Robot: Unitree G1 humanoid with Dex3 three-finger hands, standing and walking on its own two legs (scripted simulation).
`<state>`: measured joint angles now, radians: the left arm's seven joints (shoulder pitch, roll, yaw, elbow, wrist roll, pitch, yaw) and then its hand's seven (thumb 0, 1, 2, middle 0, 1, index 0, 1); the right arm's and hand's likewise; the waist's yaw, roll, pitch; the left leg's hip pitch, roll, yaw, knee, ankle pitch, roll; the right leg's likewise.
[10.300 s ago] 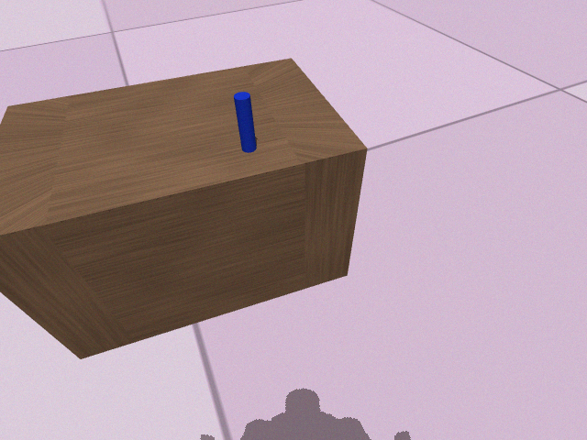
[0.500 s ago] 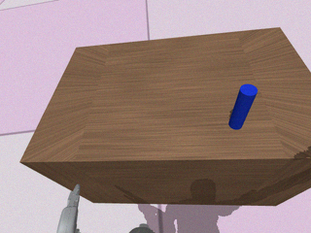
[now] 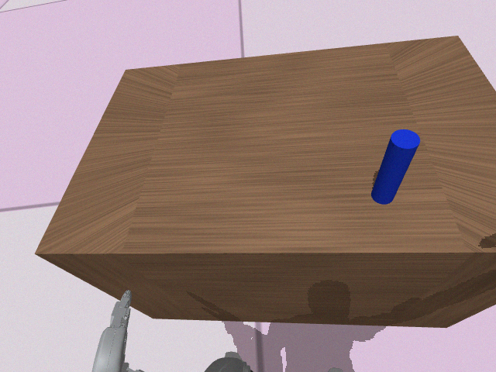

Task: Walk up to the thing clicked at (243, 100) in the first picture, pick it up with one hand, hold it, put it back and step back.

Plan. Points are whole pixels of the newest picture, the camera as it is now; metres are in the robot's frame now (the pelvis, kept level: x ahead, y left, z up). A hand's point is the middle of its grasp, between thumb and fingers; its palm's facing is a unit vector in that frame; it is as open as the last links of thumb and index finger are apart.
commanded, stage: go down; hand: right
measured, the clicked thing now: (392, 170) +0.47 -0.20 +0.01
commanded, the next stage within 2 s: approach in 0.36 s
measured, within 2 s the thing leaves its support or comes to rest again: neither
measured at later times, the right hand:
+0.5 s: hand out of the picture +0.38 -0.39 +0.11, palm faces +0.18 +0.98 +0.00, open 17.5 cm
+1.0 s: hand (435, 193) +0.43 -0.27 -0.01, palm faces +0.06 +1.00 +0.08, open 17.5 cm
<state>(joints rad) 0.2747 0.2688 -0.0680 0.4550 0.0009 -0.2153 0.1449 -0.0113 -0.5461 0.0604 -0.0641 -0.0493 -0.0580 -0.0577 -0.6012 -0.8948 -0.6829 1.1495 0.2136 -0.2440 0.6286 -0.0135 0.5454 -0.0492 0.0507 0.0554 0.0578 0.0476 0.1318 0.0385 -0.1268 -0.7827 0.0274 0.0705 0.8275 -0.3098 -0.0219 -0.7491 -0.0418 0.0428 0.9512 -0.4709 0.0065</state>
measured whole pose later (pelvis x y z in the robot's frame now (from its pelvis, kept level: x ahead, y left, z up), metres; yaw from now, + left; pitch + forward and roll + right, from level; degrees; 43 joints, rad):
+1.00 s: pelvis -0.01 +0.00 -0.03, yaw +1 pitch +21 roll +3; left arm 0.30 0.26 0.00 0.27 0.04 -0.21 0.08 -0.01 -0.54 0.05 -0.07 -0.05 -0.07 -0.06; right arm -0.62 -0.62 -0.56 1.12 0.19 -0.43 0.46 -0.01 0.55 -0.06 0.04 0.06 0.05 0.05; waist 0.20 0.07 -0.13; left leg -1.00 0.03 0.06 1.02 -0.37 -0.02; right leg -0.95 -0.04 0.04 1.13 -0.54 0.01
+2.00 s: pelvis -0.02 +0.01 -0.04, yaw +1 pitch +20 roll +2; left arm 0.41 0.22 0.03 -0.01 0.04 -0.10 0.00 -0.01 -0.56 0.06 -0.06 -0.05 -0.05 -0.06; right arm -0.67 -0.44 -0.47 1.04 0.07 -0.46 0.14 -0.01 0.56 -0.02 0.31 0.14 0.31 0.14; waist 0.19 0.05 -0.11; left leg -1.05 0.03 0.04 1.09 -0.39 -0.01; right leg -0.98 -0.04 0.03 1.18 -0.54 0.01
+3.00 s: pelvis -0.02 +0.01 -0.04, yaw +1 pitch +20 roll +2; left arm 0.43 0.23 0.03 0.01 0.04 -0.07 -0.01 -0.01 -0.54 0.05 -0.07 -0.06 -0.07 -0.06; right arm -0.69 -0.44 -0.48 1.04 0.06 -0.42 0.14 -0.01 -0.03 -1.07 0.96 1.17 0.99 1.17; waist 0.20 0.04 -0.14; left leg -1.02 0.03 0.04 1.05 -0.38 -0.02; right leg -0.96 -0.04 0.03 1.15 -0.54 0.01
